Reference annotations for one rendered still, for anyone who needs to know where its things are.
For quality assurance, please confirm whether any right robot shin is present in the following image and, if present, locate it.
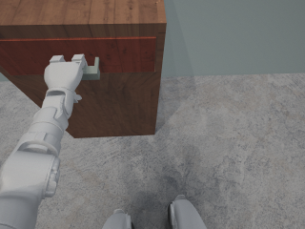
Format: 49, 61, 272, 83
173, 195, 186, 229

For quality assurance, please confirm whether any robot left thigh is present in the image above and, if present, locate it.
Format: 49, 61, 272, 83
102, 213, 132, 229

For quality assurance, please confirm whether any left robot hand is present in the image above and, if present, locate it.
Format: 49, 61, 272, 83
44, 53, 88, 103

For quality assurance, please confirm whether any cabinet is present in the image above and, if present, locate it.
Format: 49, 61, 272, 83
0, 0, 167, 138

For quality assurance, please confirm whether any handle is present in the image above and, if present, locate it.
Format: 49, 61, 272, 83
81, 56, 100, 80

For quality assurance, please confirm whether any robot left upper arm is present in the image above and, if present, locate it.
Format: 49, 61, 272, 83
0, 151, 61, 229

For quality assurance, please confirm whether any drawer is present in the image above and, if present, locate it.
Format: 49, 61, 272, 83
0, 36, 156, 75

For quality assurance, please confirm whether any left robot forearm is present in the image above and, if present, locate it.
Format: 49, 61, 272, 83
0, 87, 74, 187

